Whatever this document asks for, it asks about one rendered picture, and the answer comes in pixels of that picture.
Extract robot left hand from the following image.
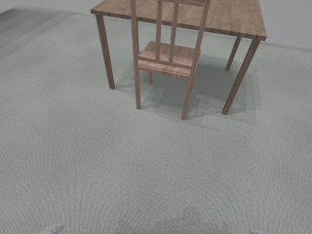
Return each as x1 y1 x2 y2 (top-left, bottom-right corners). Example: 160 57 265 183
39 224 64 234

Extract table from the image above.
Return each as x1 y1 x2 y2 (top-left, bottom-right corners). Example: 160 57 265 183
91 0 267 115

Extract chair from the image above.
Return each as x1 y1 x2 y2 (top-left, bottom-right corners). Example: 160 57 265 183
130 0 211 120

